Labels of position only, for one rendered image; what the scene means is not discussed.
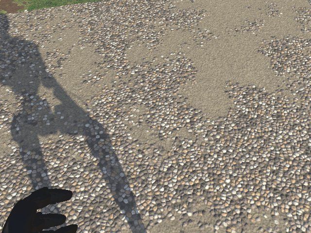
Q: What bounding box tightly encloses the robot left hand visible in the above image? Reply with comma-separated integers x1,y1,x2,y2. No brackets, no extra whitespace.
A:
1,186,78,233

